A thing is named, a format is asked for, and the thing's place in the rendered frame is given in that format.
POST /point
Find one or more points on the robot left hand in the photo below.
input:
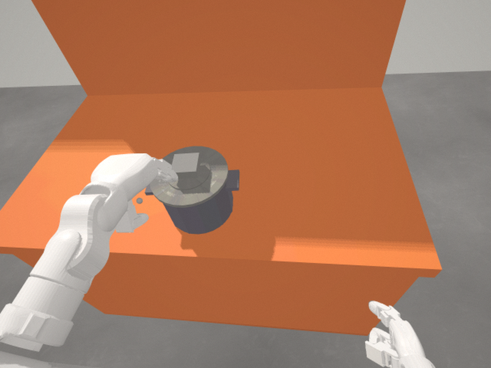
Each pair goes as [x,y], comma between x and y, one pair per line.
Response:
[131,173]

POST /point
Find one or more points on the knob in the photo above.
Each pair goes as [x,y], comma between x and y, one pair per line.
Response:
[186,165]

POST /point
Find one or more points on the robot right hand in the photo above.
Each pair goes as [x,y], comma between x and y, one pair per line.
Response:
[386,349]

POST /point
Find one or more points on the table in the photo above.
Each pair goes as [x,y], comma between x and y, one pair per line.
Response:
[327,217]

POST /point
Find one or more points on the lid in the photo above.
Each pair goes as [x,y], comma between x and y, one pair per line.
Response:
[213,174]

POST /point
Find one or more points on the left robot upper arm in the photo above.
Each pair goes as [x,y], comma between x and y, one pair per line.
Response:
[9,360]

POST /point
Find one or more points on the pot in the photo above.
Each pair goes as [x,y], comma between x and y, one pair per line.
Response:
[210,215]

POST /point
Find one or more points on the left robot forearm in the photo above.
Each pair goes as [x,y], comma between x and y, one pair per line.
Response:
[43,309]

